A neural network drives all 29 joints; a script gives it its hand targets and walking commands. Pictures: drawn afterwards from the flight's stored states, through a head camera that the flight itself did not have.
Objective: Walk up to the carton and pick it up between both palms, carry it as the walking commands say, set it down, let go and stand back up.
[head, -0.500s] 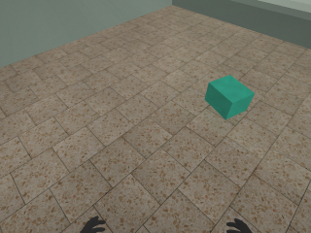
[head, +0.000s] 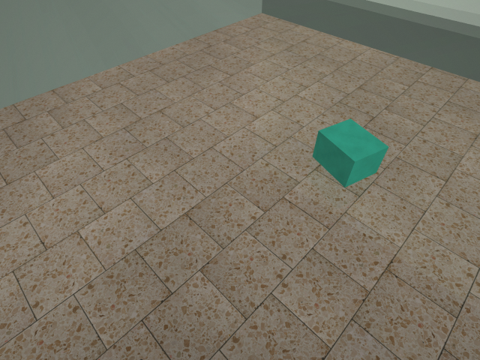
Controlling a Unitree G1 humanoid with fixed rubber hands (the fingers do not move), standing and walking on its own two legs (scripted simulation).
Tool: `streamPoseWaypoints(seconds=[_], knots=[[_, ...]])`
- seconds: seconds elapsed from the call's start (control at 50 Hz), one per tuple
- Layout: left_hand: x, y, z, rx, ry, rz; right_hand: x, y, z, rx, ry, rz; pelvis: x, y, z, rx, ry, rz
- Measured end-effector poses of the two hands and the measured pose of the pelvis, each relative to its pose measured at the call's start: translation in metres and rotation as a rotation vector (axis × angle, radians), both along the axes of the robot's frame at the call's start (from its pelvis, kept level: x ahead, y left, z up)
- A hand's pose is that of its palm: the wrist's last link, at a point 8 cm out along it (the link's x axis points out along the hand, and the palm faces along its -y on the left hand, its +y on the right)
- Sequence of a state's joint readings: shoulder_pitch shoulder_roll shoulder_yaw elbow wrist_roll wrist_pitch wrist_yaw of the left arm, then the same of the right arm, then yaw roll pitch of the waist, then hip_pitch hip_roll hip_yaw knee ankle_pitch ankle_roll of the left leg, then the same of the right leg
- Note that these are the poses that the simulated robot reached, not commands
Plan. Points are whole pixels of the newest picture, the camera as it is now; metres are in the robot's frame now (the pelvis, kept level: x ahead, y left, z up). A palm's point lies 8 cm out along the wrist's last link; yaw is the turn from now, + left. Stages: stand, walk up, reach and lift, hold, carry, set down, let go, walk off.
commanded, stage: stand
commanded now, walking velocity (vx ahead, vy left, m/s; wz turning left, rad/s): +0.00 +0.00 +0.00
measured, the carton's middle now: (347, 152) +1.34 -0.58 -0.66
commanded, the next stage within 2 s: walk up in 1.10 s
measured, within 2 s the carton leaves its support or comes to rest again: neither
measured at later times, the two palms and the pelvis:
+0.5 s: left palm out of the picture +0.05 +0.22 -0.12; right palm out of the picture +0.05 -0.23 -0.13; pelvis +0.01 +0.00 +0.01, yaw +0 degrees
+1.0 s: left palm out of the picture +0.00 +0.21 -0.13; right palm out of the picture -0.01 -0.21 -0.13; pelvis +0.01 +0.00 +0.01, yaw +0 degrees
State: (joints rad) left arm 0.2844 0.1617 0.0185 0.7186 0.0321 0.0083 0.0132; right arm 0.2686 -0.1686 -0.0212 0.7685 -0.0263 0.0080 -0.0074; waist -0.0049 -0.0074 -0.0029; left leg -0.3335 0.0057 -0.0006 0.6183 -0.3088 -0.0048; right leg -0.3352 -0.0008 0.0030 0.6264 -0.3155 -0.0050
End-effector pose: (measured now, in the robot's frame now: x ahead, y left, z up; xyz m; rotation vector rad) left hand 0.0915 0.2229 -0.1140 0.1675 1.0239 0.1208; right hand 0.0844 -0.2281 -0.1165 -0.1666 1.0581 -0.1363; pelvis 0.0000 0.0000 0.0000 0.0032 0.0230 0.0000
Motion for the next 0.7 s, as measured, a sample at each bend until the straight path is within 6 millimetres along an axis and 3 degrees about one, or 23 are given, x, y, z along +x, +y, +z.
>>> streamPoseWaypoints(seconds=[0.7], knots=[[-0.058, -0.002, -0.013, -0.013, 0.231, 0.089, -0.056, 0.006, -0.012, 0.016, 0.223, -0.091, 0.012, 0.002, 0.011, 0.001, -0.013, -0.008]])
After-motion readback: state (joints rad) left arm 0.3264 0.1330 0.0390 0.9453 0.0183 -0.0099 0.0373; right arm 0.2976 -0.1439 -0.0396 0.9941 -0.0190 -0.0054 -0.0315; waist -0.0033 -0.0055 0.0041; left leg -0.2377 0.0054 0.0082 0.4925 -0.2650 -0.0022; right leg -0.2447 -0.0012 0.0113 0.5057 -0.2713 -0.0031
